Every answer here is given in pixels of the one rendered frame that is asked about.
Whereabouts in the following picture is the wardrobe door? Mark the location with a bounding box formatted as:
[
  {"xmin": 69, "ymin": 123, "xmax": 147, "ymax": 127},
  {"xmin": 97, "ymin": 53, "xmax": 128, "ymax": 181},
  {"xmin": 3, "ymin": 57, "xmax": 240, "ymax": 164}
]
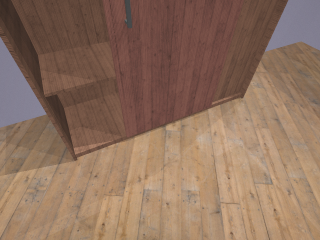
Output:
[
  {"xmin": 212, "ymin": 0, "xmax": 280, "ymax": 102},
  {"xmin": 102, "ymin": 0, "xmax": 244, "ymax": 137}
]

